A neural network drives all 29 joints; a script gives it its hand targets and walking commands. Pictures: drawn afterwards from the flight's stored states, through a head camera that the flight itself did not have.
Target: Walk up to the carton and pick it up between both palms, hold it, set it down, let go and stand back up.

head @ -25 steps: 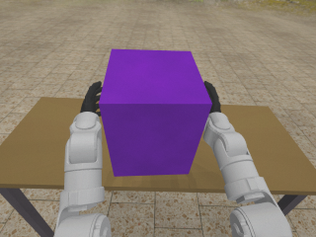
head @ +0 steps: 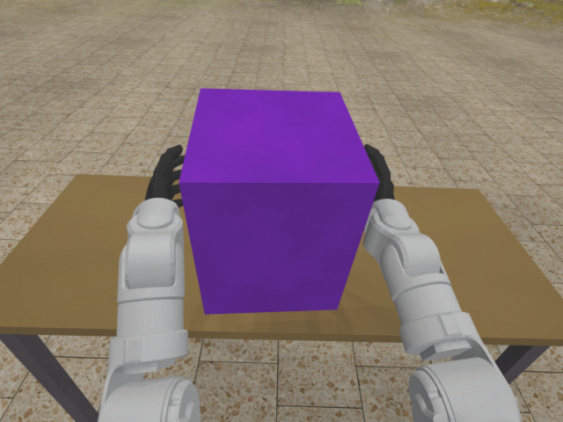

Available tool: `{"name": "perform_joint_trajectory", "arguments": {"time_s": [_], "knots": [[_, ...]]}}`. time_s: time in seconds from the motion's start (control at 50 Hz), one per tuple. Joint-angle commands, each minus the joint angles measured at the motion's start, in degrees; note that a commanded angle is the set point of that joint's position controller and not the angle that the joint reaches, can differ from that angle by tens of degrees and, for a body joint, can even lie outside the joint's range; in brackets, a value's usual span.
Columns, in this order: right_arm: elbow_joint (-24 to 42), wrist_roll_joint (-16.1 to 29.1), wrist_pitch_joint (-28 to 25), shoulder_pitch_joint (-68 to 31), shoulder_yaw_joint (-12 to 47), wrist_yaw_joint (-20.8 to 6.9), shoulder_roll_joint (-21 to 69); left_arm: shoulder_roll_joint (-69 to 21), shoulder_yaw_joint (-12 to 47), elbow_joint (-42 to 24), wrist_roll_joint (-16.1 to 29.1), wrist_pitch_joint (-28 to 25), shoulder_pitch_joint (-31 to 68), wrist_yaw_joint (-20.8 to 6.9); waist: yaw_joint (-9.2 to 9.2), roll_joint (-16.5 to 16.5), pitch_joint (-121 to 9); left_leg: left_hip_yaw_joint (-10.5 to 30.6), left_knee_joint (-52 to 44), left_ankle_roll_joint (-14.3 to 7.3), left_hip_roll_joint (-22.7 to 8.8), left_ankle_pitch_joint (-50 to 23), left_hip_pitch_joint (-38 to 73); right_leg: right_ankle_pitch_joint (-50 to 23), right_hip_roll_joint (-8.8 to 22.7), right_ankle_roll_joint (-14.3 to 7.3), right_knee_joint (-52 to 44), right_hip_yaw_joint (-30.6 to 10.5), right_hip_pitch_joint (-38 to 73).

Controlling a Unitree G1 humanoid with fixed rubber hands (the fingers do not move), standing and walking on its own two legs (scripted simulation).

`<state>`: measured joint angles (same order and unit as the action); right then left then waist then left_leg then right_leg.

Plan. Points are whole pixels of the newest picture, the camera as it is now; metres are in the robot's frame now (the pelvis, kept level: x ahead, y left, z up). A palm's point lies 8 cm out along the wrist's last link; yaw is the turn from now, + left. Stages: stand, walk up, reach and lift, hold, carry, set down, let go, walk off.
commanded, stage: hold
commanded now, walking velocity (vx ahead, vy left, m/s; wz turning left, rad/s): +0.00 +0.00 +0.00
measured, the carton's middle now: (271, 204) +0.39 +0.00 +0.17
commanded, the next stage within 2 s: set down in 0.04 s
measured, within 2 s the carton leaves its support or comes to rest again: neither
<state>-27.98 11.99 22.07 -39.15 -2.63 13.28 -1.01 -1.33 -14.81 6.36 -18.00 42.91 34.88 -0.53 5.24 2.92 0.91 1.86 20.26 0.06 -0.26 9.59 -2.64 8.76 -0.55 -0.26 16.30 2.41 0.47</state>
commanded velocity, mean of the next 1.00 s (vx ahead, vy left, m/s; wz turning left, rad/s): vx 0.00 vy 0.00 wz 0.00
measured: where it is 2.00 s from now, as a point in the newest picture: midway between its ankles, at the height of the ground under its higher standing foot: outside the picture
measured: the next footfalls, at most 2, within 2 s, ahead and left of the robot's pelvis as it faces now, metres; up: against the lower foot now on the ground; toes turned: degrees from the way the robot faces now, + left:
none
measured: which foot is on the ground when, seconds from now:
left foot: down 0.00-1.00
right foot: down 0.00-1.00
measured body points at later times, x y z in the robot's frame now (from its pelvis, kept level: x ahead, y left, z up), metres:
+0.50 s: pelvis +0.01 -0.01 +0.00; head -0.04 +0.02 +0.45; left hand +0.39 +0.15 +0.17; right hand +0.39 -0.14 +0.17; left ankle +0.03 +0.12 -0.75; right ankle +0.01 -0.12 -0.75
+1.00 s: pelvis +0.03 -0.01 +0.00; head +0.00 +0.02 +0.45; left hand +0.42 +0.13 +0.13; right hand +0.41 -0.16 +0.14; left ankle +0.03 +0.12 -0.75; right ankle +0.01 -0.11 -0.75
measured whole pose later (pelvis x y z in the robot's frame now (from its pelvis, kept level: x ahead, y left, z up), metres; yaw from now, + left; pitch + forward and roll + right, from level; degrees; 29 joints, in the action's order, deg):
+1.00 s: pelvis +0.03 -0.01 +0.00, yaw -1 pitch -6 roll +0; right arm -48.9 -1.5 -6.1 -38.2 -14.1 7.3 2.1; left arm -3.9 -17.3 27.7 -20.3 20.9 35.8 1.0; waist 2.5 4.2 1.7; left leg 0.6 16.8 0.6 -0.7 9.8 -1.2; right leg 9.8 -0.5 -0.8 14.6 2.7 0.9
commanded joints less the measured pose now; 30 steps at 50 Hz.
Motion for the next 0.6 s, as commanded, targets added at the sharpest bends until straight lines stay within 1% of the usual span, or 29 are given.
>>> {"name": "perform_joint_trajectory", "arguments": {"time_s": [0.0, 0.1, 0.16, 0.24, 0.3, 0.36, 0.38, 0.42, 0.48, 0.52, 0.54, 0.58], "knots": [[17.9, 4.5, -4.4, -48.9, 23.2, -6.5, 33.3, -32.6, 28.4, -7.2, 10.6, -4.9, 44.2, -7.7, 0.27, -4.8, -24.2, -2.0, -1.5, 1.2, 2.4, -13.3, 8.3, -9.2, -2.5, 2.8, -1.3, 1.7, 3.6], [18.0, 4.2, -5.5, -50.1, 22.8, -6.5, 34.1, -32.5, 27.8, -6.4, 10.4, -6.0, 45.2, -8.0, 0.03, -4.7, -24.8, -2.0, -1.5, 0.9, 2.8, -12.8, 8.1, -10.1, -2.3, 3.2, -1.1, 1.8, 4.3], [16.6, 2.1, -7.7, -50.8, 20.8, -7.0, 34.1, -32.6, 26.7, -4.1, 9.6, -8.0, 45.6, -8.5, -0.23, -4.9, -24.4, -2.3, -2.0, 0.8, 2.9, -10.8, 8.1, -9.5, -2.0, 3.4, -1.2, 2.3, 4.2], [9.8, -4.9, -13.4, -48.9, 13.7, -9.1, 32.1, -31.5, 21.8, 3.0, 6.1, -12.2, 43.5, -10.0, -0.85, -4.4, -20.4, -3.8, -4.7, 0.4, 2.3, -4.4, 7.7, -4.5, -1.5, 3.1, -2.0, 3.5, 3.9], [4.7, -10.3, -18.3, -44.5, 8.9, -10.7, 30.3, -29.9, 18.3, 6.4, 3.5, -15.2, 39.9, -11.6, -1.20, -4.1, -17.1, -5.2, -5.8, 0.6, 2.1, -3.8, 6.9, -3.4, -1.0, 2.8, -2.4, 4.4, 5.8], [1.6, -13.0, -22.3, -42.0, 7.3, -11.3, 28.9, -29.2, 17.2, 7.8, 2.3, -17.6, 37.7, -12.2, -1.38, -3.4, -15.6, -6.1, -5.5, 0.9, 2.0, -6.9, 6.7, -5.4, -1.1, 2.9, -2.2, 5.2, 7.3], [1.1, -13.5, -23.3, -41.4, 7.4, -11.4, 28.6, -29.2, 17.1, 8.0, 2.1, -18.1, 37.4, -12.2, -1.54, -3.3, -14.9, -6.2, -5.4, 1.1, 1.9, -8.0, 6.9, -5.8, -1.0, 2.8, -2.4, 5.5, 7.4], [1.0, -13.7, -25.5, -41.3, 8.2, -11.4, 28.0, -29.7, 18.6, 7.3, 2.6, -19.3, 37.8, -11.9, -1.22, -2.8, -16.2, -6.3, -4.5, 1.6, 1.9, -12.1, 7.6, -9.2, -1.2, 2.9, -2.1, 5.8, 8.4], [2.3, -12.9, -28.7, -42.4, 10.6, -11.4, 28.2, -31.8, 22.8, 4.1, 4.2, -21.9, 40.9, -10.5, -0.53, -3.4, -21.7, -6.0, -2.6, 2.9, 1.7, -19.5, 10.7, -15.5, -1.4, 2.9, -1.1, 6.1, 9.5], [3.6, -12.0, -30.4, -43.1, 12.6, -11.5, 28.6, -33.1, 25.8, 1.9, 5.4, -24.0, 43.0, -9.1, -0.20, -4.4, -25.9, -5.4, -1.0, 3.6, 1.4, -24.3, 13.2, -19.2, -1.5, 2.7, -0.5, 6.0, 9.6], [4.1, -11.6, -31.0, -43.4, 13.4, -11.5, 28.8, -33.5, 27.1, 1.2, 5.9, -24.9, 43.8, -8.4, -0.03, -4.7, -27.5, -5.0, -0.4, 3.9, 1.3, -25.9, 13.9, -20.3, -1.6, 2.6, -0.4, 5.9, 9.4], [4.1, -11.2, -31.5, -43.4, 14.2, -11.4, 28.9, -33.9, 28.6, 0.9, 6.4, -26.0, 44.5, -7.2, -0.02, -5.1, -28.8, -4.5, 0.0, 3.9, 1.2, -26.4, 14.1, -21.0, -1.4, 2.6, -0.2, 5.6, 8.9]]}}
